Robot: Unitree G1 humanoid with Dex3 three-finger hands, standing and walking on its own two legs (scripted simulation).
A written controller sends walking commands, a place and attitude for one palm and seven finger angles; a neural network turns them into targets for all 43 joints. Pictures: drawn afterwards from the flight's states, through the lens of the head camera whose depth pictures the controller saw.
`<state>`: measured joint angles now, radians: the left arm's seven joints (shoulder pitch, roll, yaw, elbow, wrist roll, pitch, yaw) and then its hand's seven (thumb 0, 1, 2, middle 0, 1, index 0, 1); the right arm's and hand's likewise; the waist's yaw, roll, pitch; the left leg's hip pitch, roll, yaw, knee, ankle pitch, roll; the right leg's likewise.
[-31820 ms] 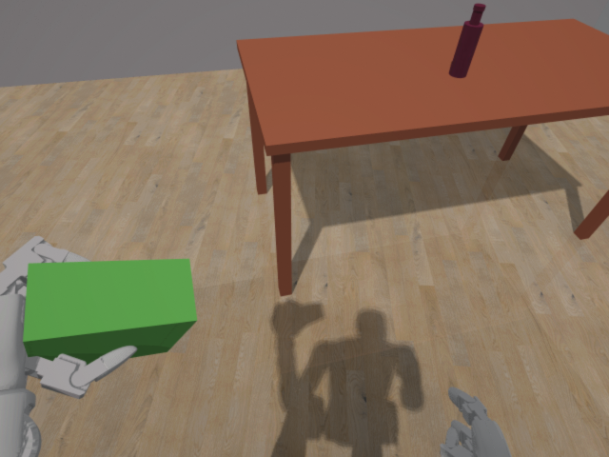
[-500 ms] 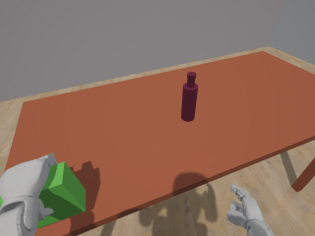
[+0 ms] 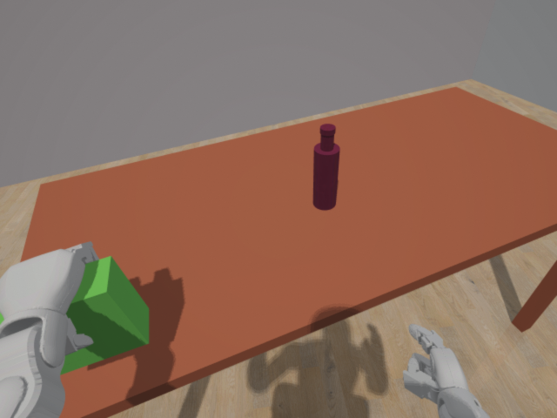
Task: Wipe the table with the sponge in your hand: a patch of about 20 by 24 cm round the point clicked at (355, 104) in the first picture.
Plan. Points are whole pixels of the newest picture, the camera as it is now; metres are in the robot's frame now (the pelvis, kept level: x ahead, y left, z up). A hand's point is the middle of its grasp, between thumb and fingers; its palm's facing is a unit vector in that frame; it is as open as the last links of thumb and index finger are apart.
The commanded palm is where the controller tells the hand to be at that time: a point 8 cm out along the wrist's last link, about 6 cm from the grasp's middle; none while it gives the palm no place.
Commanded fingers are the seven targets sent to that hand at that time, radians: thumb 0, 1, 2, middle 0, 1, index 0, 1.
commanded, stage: lift the sponge slowly off the table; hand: left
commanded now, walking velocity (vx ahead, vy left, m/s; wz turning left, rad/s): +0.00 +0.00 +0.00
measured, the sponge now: (90, 326) +0.19 +0.32 +0.05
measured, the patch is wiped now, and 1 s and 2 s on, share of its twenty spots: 1.00 1.00 1.00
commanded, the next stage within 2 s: bring the sponge back beside the body in 0.68 s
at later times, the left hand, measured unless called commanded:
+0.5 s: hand (53, 287) +0.19 +0.33 +0.14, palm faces +0.15 -0.07 -0.99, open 10.4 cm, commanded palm +0.16 +0.32 +0.22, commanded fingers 0.00 0.10 1.30 -1.20 -1.60 -1.20 -1.60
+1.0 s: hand (60, 288) +0.19 +0.32 +0.14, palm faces +0.16 -0.10 -0.98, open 10.4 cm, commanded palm +0.15 +0.31 +0.22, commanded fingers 0.00 0.10 1.30 -1.20 -1.60 -1.20 -1.60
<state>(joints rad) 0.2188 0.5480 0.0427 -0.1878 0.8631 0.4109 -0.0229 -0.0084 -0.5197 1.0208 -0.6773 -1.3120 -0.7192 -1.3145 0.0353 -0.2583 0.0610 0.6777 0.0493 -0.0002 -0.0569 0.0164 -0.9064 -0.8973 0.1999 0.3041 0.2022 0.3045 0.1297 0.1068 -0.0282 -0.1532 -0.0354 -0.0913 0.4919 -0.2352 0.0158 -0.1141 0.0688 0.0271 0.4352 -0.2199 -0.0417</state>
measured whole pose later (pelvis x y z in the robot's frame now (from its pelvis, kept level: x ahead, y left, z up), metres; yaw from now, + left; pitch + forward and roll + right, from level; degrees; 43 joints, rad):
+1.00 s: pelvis -0.01 +0.00 +0.00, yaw +0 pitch -6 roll -1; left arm 0.16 0.58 0.04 -0.29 0.82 0.49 -0.08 -0.01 -0.53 1.02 -0.69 -1.31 -0.73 -1.31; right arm 0.01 -0.26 0.09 0.65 0.06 0.01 -0.07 0.02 -0.91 -0.90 0.20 0.30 0.20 0.30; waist 0.15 0.11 -0.03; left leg -0.17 -0.04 -0.09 0.49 -0.22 0.02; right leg -0.13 0.06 0.03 0.44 -0.21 -0.04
